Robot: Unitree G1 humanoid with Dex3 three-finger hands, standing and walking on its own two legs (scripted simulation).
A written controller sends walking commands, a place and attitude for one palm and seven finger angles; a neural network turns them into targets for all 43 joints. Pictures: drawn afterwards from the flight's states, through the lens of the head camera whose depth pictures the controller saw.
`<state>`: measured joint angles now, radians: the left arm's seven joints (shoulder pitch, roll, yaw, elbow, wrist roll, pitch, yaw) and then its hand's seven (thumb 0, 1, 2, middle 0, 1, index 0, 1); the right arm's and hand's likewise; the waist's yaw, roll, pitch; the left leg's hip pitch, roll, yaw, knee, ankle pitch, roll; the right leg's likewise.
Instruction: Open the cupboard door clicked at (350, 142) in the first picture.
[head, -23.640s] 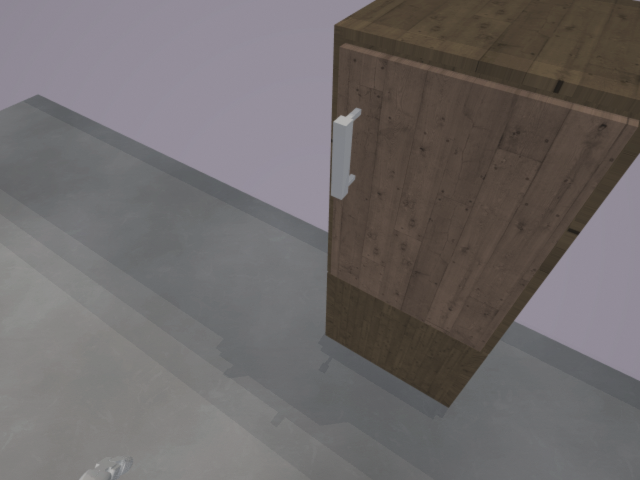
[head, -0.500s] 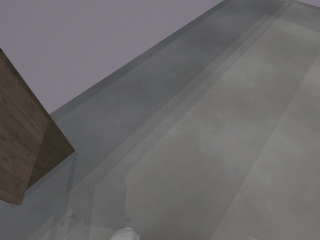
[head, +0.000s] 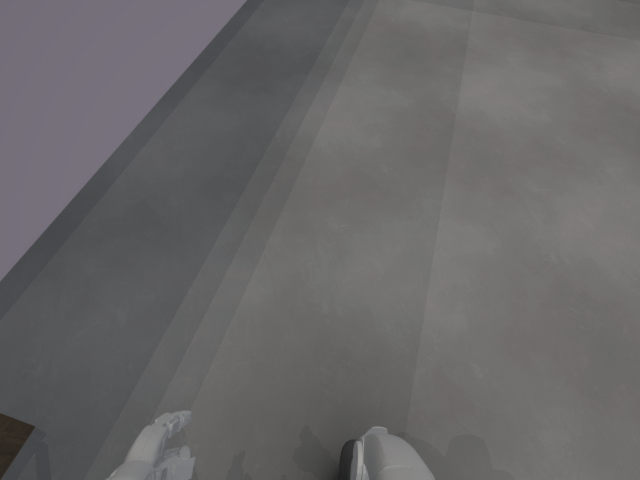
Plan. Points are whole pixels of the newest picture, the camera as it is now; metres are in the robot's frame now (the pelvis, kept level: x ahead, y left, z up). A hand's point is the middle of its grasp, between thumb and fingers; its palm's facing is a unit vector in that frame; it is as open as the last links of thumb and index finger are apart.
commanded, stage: walk to a spot facing it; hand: left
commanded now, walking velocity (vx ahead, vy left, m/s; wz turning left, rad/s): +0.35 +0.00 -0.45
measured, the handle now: out of the picture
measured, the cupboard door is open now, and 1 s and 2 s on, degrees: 44 44 44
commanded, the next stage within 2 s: turn to face it in 0.86 s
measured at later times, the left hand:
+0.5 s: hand (234, 418) +0.22 +0.12 -0.16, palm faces -0.06 -0.97 -0.21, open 7.3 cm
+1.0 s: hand (280, 194) +0.65 +0.07 -0.16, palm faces -0.30 -0.94 -0.17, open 7.3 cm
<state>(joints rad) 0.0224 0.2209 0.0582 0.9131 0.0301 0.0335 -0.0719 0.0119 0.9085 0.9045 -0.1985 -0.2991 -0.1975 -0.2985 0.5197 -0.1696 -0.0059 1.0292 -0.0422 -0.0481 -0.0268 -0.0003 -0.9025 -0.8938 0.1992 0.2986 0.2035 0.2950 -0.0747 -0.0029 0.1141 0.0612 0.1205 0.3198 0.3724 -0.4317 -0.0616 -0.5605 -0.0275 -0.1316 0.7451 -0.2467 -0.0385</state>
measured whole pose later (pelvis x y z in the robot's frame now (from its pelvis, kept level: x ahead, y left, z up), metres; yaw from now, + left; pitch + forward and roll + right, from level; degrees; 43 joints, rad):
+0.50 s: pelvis +0.24 -0.06 +0.01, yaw -10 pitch +1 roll +1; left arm 0.41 0.15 0.04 1.08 0.01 -0.08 0.02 0.00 0.92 0.90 -0.20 -0.30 -0.20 -0.30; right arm 0.06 -0.19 -0.04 0.96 -0.02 -0.01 0.01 0.00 -0.91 -0.89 0.20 0.30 0.20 0.29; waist 0.05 0.01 0.05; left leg -0.63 0.08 0.06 0.87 -0.17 -0.03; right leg 0.06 0.12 0.02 0.25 -0.33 -0.12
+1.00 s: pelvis +0.50 -0.08 +0.01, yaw -18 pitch +1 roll -2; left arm 0.14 0.21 0.07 1.00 0.03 0.00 -0.03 0.01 0.92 0.90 -0.20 -0.30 -0.20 -0.30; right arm 0.45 -0.14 -0.01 1.10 -0.02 -0.07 -0.03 0.00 -0.91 -0.89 0.20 0.30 0.20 0.29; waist -0.02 -0.01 0.08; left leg 0.01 0.01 0.22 0.31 -0.33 0.06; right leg -0.65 -0.07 -0.07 0.87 -0.07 -0.01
